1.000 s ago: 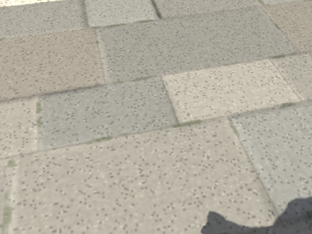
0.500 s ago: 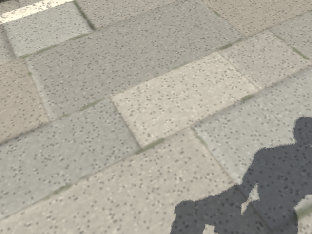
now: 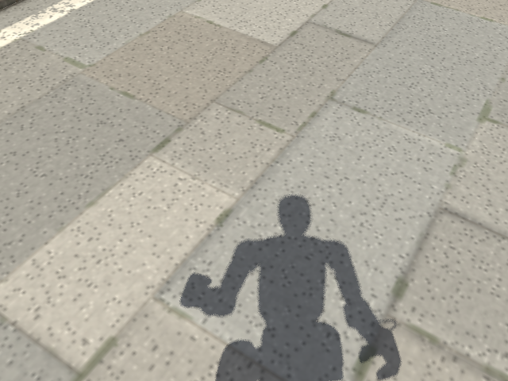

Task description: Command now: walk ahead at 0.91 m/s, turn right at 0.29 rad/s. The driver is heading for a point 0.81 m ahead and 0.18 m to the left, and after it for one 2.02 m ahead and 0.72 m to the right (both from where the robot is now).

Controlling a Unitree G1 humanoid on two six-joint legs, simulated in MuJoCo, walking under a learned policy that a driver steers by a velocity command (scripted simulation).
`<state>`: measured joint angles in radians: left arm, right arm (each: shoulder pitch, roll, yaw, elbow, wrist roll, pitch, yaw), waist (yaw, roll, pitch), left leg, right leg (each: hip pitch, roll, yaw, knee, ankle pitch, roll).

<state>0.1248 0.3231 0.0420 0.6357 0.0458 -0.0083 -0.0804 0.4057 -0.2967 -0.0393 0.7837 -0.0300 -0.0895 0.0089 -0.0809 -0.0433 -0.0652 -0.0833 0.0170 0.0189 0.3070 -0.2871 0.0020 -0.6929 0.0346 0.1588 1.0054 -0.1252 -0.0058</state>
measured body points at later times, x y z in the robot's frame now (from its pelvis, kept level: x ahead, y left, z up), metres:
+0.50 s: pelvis +0.35 -0.08 -0.02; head +0.37 -0.07 +0.43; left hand +0.31 +0.20 -0.15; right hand +0.54 -0.32 -0.11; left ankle +0.55 +0.05 -0.68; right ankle +0.19 -0.16 -0.74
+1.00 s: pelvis +0.76 -0.02 -0.02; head +0.80 +0.01 +0.43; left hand +0.85 +0.28 -0.10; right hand +0.91 -0.28 -0.13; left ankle +0.64 -0.02 -0.74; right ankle +0.98 -0.03 -0.72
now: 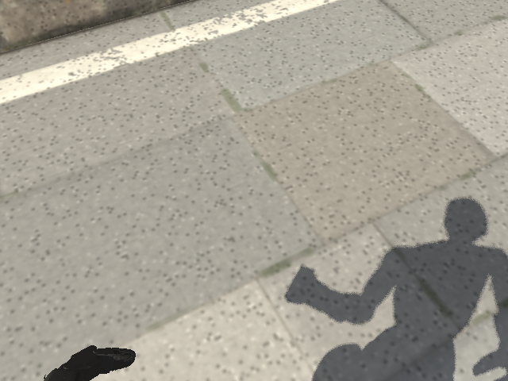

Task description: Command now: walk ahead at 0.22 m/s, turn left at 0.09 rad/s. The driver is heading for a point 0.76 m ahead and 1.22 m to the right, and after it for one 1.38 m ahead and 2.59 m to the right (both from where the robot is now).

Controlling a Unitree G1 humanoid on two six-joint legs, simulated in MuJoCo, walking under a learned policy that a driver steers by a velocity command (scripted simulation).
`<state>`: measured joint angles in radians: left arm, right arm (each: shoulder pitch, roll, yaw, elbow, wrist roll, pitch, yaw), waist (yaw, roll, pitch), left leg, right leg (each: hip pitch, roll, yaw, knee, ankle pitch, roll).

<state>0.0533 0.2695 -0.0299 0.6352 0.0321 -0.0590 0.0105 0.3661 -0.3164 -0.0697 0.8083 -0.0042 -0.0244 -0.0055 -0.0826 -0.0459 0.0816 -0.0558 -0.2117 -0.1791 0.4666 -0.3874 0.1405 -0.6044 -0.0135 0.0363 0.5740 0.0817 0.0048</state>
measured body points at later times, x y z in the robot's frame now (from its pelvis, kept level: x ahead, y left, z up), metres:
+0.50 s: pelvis +0.10 -0.03 +0.01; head +0.13 -0.04 +0.46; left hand +0.27 +0.23 -0.10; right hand +0.15 -0.33 -0.10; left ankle +0.16 +0.07 -0.72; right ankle +0.20 -0.11 -0.73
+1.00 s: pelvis +0.10 -0.06 +0.00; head +0.11 -0.10 +0.45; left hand +0.42 +0.00 -0.08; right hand -0.05 -0.32 -0.12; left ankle +0.18 +0.06 -0.67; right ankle +0.03 -0.11 -0.73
